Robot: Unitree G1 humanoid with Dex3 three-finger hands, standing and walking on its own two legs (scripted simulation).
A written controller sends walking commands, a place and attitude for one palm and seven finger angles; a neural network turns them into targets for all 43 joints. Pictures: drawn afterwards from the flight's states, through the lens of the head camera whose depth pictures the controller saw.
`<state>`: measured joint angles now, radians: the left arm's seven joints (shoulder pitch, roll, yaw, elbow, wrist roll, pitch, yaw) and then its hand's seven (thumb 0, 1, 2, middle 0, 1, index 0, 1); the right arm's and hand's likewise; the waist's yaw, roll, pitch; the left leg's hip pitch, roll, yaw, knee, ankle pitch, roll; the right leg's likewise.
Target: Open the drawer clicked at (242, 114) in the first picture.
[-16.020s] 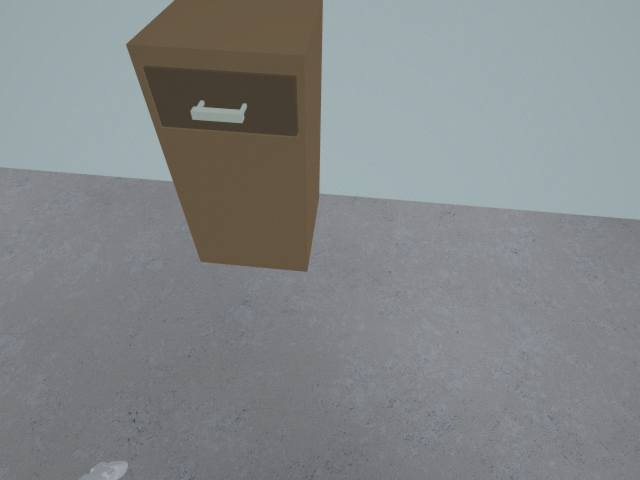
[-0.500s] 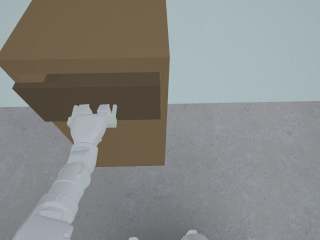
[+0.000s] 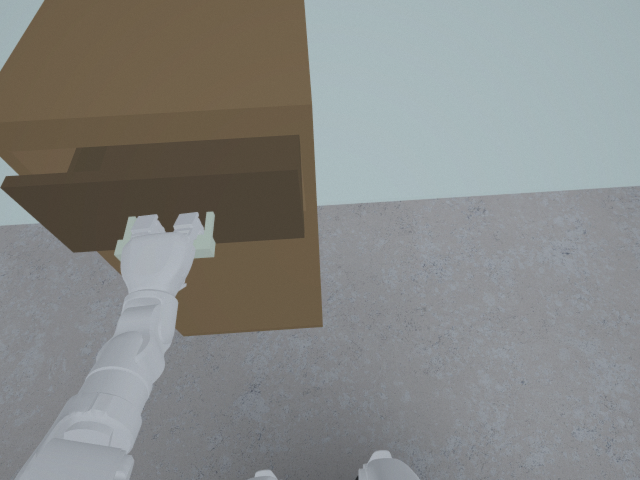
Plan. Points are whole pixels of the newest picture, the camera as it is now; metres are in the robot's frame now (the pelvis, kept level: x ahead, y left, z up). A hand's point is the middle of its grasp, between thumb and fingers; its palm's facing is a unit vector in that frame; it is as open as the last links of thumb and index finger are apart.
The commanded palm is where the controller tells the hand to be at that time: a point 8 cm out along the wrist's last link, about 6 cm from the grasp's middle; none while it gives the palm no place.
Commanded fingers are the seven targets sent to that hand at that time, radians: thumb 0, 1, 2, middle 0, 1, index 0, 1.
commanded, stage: pull the drawer open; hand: left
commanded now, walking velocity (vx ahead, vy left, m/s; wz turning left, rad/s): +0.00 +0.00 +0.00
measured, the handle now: (168, 235) +0.45 +0.21 -0.01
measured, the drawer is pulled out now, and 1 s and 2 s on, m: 0.06 0.28 0.30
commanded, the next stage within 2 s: open the thumb to release the handle in 1.26 s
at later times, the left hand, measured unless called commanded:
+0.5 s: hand (166, 359) +0.28 +0.19 -0.03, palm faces -0.02 -0.10 -0.99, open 5.9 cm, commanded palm +0.23 +0.20 +0.02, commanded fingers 0.00 0.90 0.90 -0.40 -1.35 -0.40 -1.35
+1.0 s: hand (152, 452) +0.18 +0.19 -0.03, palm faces -0.02 -0.10 -0.99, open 6.0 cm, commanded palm +0.13 +0.21 +0.02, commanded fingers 0.00 0.90 0.90 -0.40 -1.35 -0.40 -1.35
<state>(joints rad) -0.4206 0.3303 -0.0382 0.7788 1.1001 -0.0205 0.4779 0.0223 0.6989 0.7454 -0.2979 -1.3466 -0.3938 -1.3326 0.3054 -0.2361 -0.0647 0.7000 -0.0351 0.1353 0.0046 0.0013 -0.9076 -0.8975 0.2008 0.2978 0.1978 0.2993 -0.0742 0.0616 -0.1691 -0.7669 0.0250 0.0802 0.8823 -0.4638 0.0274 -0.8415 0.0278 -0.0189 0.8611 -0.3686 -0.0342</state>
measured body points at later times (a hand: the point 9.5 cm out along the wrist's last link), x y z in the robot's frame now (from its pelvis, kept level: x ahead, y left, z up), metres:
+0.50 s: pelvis +0.02 +0.00 +0.01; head +0.07 -0.02 +0.45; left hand +0.28 +0.20 +0.02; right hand +0.21 -0.24 -0.10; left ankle -0.03 +0.10 -0.69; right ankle +0.02 -0.10 -0.69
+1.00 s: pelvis +0.00 -0.02 -0.01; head +0.06 -0.05 +0.44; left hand +0.17 +0.19 +0.03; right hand +0.21 -0.24 -0.12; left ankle -0.03 +0.10 -0.69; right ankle +0.02 -0.10 -0.69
